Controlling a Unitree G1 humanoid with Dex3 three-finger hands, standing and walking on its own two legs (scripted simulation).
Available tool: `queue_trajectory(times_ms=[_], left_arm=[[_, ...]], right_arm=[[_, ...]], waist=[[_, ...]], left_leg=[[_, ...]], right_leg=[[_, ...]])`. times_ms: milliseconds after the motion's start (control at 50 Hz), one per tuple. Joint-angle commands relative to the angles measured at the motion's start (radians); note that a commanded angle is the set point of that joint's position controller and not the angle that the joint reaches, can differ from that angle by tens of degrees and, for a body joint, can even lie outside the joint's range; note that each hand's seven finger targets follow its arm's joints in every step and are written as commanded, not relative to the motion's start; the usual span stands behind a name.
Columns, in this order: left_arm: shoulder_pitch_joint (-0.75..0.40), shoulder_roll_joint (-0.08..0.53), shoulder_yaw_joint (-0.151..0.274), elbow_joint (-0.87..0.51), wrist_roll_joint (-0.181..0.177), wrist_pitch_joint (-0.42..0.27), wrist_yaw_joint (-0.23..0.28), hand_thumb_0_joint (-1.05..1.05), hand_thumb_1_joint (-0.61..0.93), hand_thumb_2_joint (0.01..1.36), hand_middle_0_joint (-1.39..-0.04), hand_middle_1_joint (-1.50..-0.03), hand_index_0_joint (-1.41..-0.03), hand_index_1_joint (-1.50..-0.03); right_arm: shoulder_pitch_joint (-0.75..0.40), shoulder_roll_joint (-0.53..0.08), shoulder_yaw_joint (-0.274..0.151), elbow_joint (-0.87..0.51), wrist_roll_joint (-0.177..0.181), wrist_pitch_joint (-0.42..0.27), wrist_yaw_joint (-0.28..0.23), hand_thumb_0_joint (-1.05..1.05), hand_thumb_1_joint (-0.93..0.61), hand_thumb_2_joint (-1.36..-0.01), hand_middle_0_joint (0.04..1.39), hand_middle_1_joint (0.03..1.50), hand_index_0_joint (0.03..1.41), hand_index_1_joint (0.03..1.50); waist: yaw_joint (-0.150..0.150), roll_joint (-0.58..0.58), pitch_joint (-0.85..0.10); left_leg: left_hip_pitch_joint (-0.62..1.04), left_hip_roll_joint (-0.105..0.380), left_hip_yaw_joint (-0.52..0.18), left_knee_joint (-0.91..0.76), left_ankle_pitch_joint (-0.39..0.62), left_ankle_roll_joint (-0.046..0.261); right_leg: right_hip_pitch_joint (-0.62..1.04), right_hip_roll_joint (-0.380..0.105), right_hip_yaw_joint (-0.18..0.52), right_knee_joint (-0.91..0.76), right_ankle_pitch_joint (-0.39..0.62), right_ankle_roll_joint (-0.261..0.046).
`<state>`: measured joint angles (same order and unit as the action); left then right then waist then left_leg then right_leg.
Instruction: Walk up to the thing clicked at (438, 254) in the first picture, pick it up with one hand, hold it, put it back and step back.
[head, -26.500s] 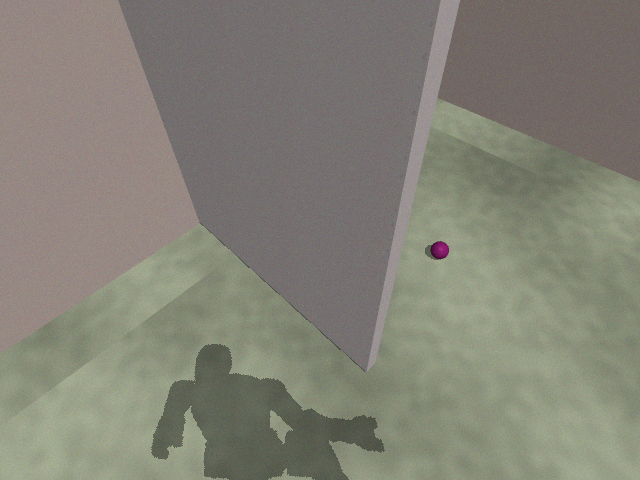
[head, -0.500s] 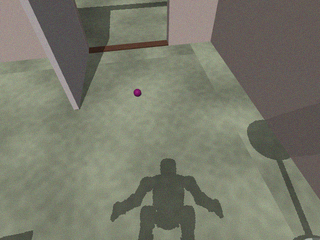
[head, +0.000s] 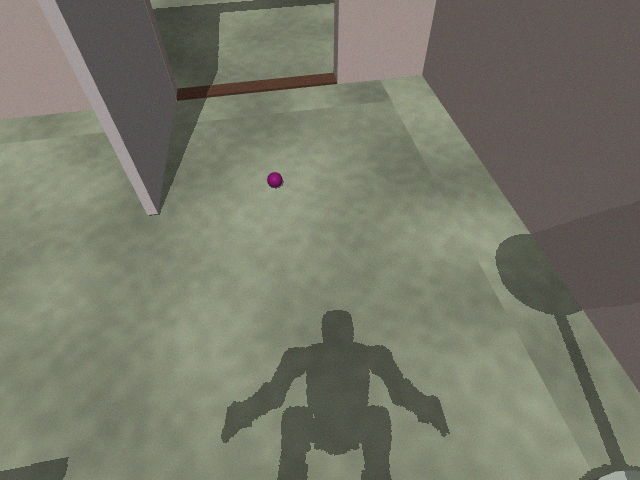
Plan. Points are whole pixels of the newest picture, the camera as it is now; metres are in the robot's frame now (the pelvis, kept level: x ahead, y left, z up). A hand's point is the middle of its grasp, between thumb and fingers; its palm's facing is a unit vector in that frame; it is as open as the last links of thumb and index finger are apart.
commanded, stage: stand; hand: left
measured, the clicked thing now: (274, 179) +1.46 +0.24 -0.75
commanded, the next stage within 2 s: walk up in 0.10 s
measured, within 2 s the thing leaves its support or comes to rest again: neither
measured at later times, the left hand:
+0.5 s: hand out of the picture +0.12 +0.34 -0.17, palm faces -0.02 -0.94 -0.35, open 7.4 cm
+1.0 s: hand (189, 302) +0.43 +0.25 -0.12, palm faces -0.03 -0.92 -0.39, open 7.4 cm
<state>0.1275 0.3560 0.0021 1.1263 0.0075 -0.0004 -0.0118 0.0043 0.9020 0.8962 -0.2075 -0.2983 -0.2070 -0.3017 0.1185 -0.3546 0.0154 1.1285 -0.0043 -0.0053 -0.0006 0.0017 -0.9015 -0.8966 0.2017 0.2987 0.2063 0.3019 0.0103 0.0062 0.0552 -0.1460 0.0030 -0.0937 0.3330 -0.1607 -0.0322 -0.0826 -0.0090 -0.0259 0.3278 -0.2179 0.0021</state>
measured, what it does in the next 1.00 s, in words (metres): walks ahead: left foot, then right foot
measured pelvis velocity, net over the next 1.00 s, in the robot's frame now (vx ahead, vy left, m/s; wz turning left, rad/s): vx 0.33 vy -0.01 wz -0.03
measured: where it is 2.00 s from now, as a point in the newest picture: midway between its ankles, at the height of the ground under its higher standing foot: (338, 303)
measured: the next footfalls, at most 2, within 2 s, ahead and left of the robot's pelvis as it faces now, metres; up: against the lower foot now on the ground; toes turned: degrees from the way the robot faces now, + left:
left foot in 0.36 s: +0.17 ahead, +0.17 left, +0.00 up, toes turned +5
right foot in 0.80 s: +0.40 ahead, -0.12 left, +0.00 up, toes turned -7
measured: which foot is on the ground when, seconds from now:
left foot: down 0.00-0.16, up 0.18-0.34, down 0.36-0.82, up 0.84-1.00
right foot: down 0.00-0.38, up 0.40-0.78, down 0.80-1.00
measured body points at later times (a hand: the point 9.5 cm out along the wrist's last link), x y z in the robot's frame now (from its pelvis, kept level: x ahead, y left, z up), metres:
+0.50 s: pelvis +0.10 +0.05 -0.02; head +0.10 +0.07 +0.43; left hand +0.12 +0.39 -0.15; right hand +0.18 -0.28 -0.11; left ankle +0.13 +0.17 -0.75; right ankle +0.05 -0.09 -0.69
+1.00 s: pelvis +0.33 -0.01 -0.01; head +0.34 -0.04 +0.44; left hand +0.43 +0.30 -0.10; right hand +0.38 -0.33 -0.14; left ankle +0.33 +0.14 -0.68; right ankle +0.36 -0.12 -0.75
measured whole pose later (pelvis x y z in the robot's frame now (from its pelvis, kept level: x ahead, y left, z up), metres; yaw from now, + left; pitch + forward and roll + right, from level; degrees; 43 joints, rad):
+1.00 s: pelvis +0.33 -0.01 -0.01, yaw -2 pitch -3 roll +0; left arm 0.25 0.38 0.05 0.87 0.00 -0.08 -0.07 0.00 0.90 0.90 -0.21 -0.30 -0.21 -0.30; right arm 0.29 -0.43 -0.06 0.92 -0.01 -0.05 0.06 0.01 -0.90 -0.90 0.20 0.30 0.21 0.30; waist 0.01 0.07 0.06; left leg -0.43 0.07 0.00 1.04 -0.30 0.02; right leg -0.23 -0.02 -0.09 0.49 -0.23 -0.04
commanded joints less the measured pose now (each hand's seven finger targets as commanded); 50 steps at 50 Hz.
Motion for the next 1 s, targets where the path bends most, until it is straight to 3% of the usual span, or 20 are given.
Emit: queue_trajectory(times_ms=[0, 60, 80, 100, 160, 280, 320, 340, 360, 380, 420, 500, 640, 700, 760, 780, 800, 820, 900, 980], left_arm=[[-0.028, 0.217, 0.044, -0.061, -0.002, -0.024, 0.020, 0.000, 0.900, 0.900, -0.200, -0.300, -0.200, -0.300], [-0.023, 0.218, 0.044, -0.060, -0.001, -0.025, 0.021, 0.000, 0.900, 0.900, -0.200, -0.300, -0.200, -0.300], [0.036, 0.321, 0.119, -0.108, 0.021, -0.038, -0.012, 0.000, 0.900, 0.900, -0.200, -0.300, -0.200, -0.300], [0.055, 0.324, 0.127, -0.098, 0.028, -0.039, -0.021, 0.000, 0.900, 0.900, -0.200, -0.300, -0.200, -0.300], [0.146, 0.366, 0.157, -0.128, 0.041, -0.063, -0.022, 0.000, 0.900, 0.900, -0.200, -0.300, -0.200, -0.300], [-0.004, 0.327, 0.141, -0.234, 0.034, -0.062, -0.046, 0.000, 0.900, 0.900, -0.200, -0.300, -0.200, -0.300], [-0.034, 0.287, 0.124, -0.262, 0.035, -0.055, -0.053, 0.000, 0.900, 0.900, -0.200, -0.300, -0.200, -0.300], [0.019, 0.229, 0.105, -0.261, 0.034, -0.049, -0.054, 0.000, 0.900, 0.900, -0.200, -0.300, -0.200, -0.300], [0.037, 0.152, 0.085, -0.283, 0.024, -0.052, -0.049, 0.000, 0.900, 0.900, -0.200, -0.300, -0.200, -0.300], [0.035, 0.248, 0.102, -0.277, 0.016, -0.049, -0.037, 0.000, 0.900, 0.900, -0.200, -0.300, -0.200, -0.300], [0.126, 0.298, 0.101, -0.231, -0.002, -0.049, -0.039, 0.000, 0.900, 0.900, -0.200, -0.300, -0.200, -0.300], [0.176, 0.296, 0.113, -0.195, 0.006, -0.050, -0.065, 0.000, 0.900, 0.900, -0.200, -0.300, -0.200, -0.300], [0.024, 0.262, 0.112, -0.278, 0.015, -0.050, -0.098, 0.000, 0.900, 0.900, -0.200, -0.300, -0.200, -0.300], [0.018, 0.251, 0.114, -0.277, 0.013, -0.059, -0.093, 0.000, 0.900, 0.900, -0.200, -0.300, -0.200, -0.300], [0.201, 0.286, 0.142, -0.234, 0.015, -0.073, -0.070, 0.000, 0.900, 0.900, -0.200, -0.300, -0.200, -0.300], [0.340, 0.354, 0.172, -0.211, 0.021, -0.082, -0.052, 0.000, 0.900, 0.900, -0.200, -0.300, -0.200, -0.300], [0.364, 0.454, 0.182, -0.230, 0.010, -0.089, -0.040, 0.000, 0.900, 0.900, -0.200, -0.300, -0.200, -0.300], [0.293, 0.448, 0.175, -0.256, -0.006, -0.087, -0.039, 0.000, 0.900, 0.900, -0.200, -0.300, -0.200, -0.300], [0.149, 0.322, 0.138, -0.297, -0.013, -0.093, -0.029, 0.000, 0.900, 0.900, -0.200, -0.300, -0.200, -0.300], [0.154, 0.317, 0.136, -0.332, -0.006, -0.111, -0.030, 0.000, 0.900, 0.900, -0.200, -0.300, -0.200, -0.300]], right_arm=[[-0.043, -0.214, -0.038, -0.057, -0.003, -0.020, -0.013, 0.000, -0.900, -0.900, 0.200, 0.300, 0.200, 0.300], [-0.037, -0.214, -0.038, -0.058, -0.002, -0.019, -0.013, 0.000, -0.900, -0.900, 0.200, 0.300, 0.200, 0.300], [0.017, -0.298, -0.111, -0.108, -0.020, -0.038, 0.013, 0.000, -0.900, -0.900, 0.200, 0.300, 0.200, 0.300], [-0.028, -0.304, -0.117, -0.120, -0.031, -0.039, 0.025, 0.000, -0.900, -0.900, 0.200, 0.300, 0.200, 0.300], [-0.181, -0.240, -0.114, -0.204, -0.041, -0.046, 0.039, 0.000, -0.900, -0.900, 0.200, 0.300, 0.200, 0.300], [0.003, -0.232, -0.145, -0.191, -0.038, -0.066, 0.077, 0.000, -0.900, -0.900, 0.200, 0.300, 0.200, 0.300], [0.198, -0.259, -0.179, -0.142, -0.039, -0.068, 0.064, 0.000, -0.900, -0.900, 0.200, 0.300, 0.200, 0.300], [0.316, -0.315, -0.207, -0.113, -0.045, -0.073, 0.050, 0.000, -0.900, -0.900, 0.200, 0.300, 0.200, 0.300], [0.424, -0.421, -0.224, -0.119, -0.059, -0.081, 0.035, 0.000, -0.900, -0.900, 0.200, 0.300, 0.200, 0.300], [0.280, -0.452, -0.221, -0.179, -0.030, -0.084, 0.039, 0.000, -0.900, -0.900, 0.200, 0.300, 0.200, 0.300], [0.103, -0.386, -0.186, -0.239, -0.013, -0.087, 0.039, 0.000, -0.900, -0.900, 0.200, 0.300, 0.200, 0.300], [0.106, -0.310, -0.163, -0.267, -0.014, -0.103, 0.038, 0.000, -0.900, -0.900, 0.200, 0.300, 0.200, 0.300], [0.142, -0.340, -0.167, -0.289, -0.009, -0.109, 0.044, 0.000, -0.900, -0.900, 0.200, 0.300, 0.200, 0.300], [0.147, -0.332, -0.163, -0.299, -0.010, -0.099, 0.040, 0.000, -0.900, -0.900, 0.200, 0.300, 0.200, 0.300], [0.157, -0.293, -0.144, -0.314, -0.013, -0.088, 0.033, 0.000, -0.900, -0.900, 0.200, 0.300, 0.200, 0.300], [0.218, -0.228, -0.118, -0.321, -0.009, -0.087, 0.033, 0.000, -0.900, -0.900, 0.200, 0.300, 0.200, 0.300], [0.242, -0.194, -0.103, -0.347, 0.009, -0.085, 0.032, 0.000, -0.900, -0.900, 0.200, 0.300, 0.200, 0.300], [0.187, -0.287, -0.125, -0.322, -0.003, -0.074, 0.020, 0.000, -0.900, -0.900, 0.200, 0.300, 0.200, 0.300], [0.234, -0.270, -0.123, -0.266, 0.003, -0.069, 0.041, 0.000, -0.900, -0.900, 0.200, 0.300, 0.200, 0.300], [0.205, -0.249, -0.130, -0.276, -0.014, -0.059, 0.067, 0.000, -0.900, -0.900, 0.200, 0.300, 0.200, 0.300]], waist=[[0.000, -0.002, -0.086], [0.000, -0.008, -0.081], [0.007, -0.047, -0.190], [0.038, -0.037, -0.090], [0.130, -0.148, 0.120], [0.001, -0.175, 0.050], [-0.105, -0.056, -0.020], [-0.158, 0.144, -0.090], [-0.194, 0.386, -0.107], [-0.138, 0.207, -0.069], [-0.028, 0.084, 0.028], [-0.014, 0.126, 0.059], [-0.034, 0.125, 0.079], [-0.026, 0.091, 0.044], [0.079, -0.046, -0.084], [0.135, -0.249, -0.172], [0.116, -0.399, -0.170], [0.109, -0.226, -0.109], [0.010, -0.154, 0.009], [0.012, -0.149, 0.035]], left_leg=[[0.025, 0.100, -0.062, -0.021, 0.206, 0.043], [0.025, 0.101, -0.063, -0.018, 0.206, 0.046], [-0.012, 0.052, -0.048, 0.062, -0.372, 0.124], [-0.200, 0.044, -0.043, 0.097, -0.502, 0.120], [-0.650, 0.055, 0.072, 0.450, -0.289, 0.060], [-0.171, 0.062, 0.122, 0.240, -0.171, 0.036], [0.202, 0.026, 0.151, 0.187, -0.046, 0.041], [0.412, 0.040, 0.094, 0.160, -0.203, 0.074], [0.385, 0.307, -0.414, -0.094, -0.636, 0.140], [0.190, 0.428, -0.665, -0.250, -0.824, 0.239], [0.069, 0.387, -0.414, -0.187, -0.640, 0.243], [-0.020, 0.290, -0.123, -0.202, -0.364, 0.221], [-0.023, 0.254, 0.028, -0.196, -0.314, 0.216], [-0.032, 0.245, 0.071, -0.096, -0.115, 0.201], [-0.093, 0.171, 0.163, 0.310, 0.187, 0.151], [-0.234, 0.087, 0.212, 0.621, 0.045, 0.112], [-0.486, -0.055, 0.176, 0.811, -0.341, 0.068], [-0.484, 0.023, 0.053, 0.902, -0.353, 0.070], [-0.402, 0.112, 0.023, 0.754, -0.158, 0.071], [-0.401, 0.117, 0.072, 0.580, -0.083, 0.025]], right_leg=[[0.015, -0.122, 0.084, -0.055, 0.146, -0.019], [0.015, -0.122, 0.083, -0.058, 0.151, -0.018], [0.074, -0.090, 0.079, 0.012, -0.376, -0.070], [0.062, -0.132, 0.152, 0.001, -0.547, -0.102], [0.192, -0.418, 0.471, -0.244, -0.516, -0.269], [-0.119, -0.216, 0.148, -0.125, -0.306, -0.178], [-0.365, -0.153, 0.051, 0.110, -0.296, -0.138], [-0.524, -0.076, -0.011, 0.403, -0.300, -0.120], [-0.681, 0.100, 0.032, 0.754, -0.412, -0.073], [-0.627, 0.057, 0.190, 0.837, -0.357, -0.079], [-0.603, -0.038, 0.204, 0.822, -0.197, -0.064], [-0.484, -0.086, 0.129, 0.629, -0.076, -0.003], [-0.405, -0.112, 0.014, 0.333, 0.064, -0.013], [-0.289, -0.079, -0.033, 0.284, 0.072, -0.028], [0.047, -0.013, -0.075, 0.200, 0.009, -0.059], [0.224, -0.116, 0.094, 0.112, -0.189, -0.083], [0.295, -0.392, 0.652, -0.105, -0.336, -0.184], [0.174, -0.425, 0.692, -0.109, -0.362, -0.254], [-0.087, -0.279, 0.280, -0.109, -0.199, -0.205], [-0.121, -0.257, 0.157, -0.145, -0.123, -0.228]])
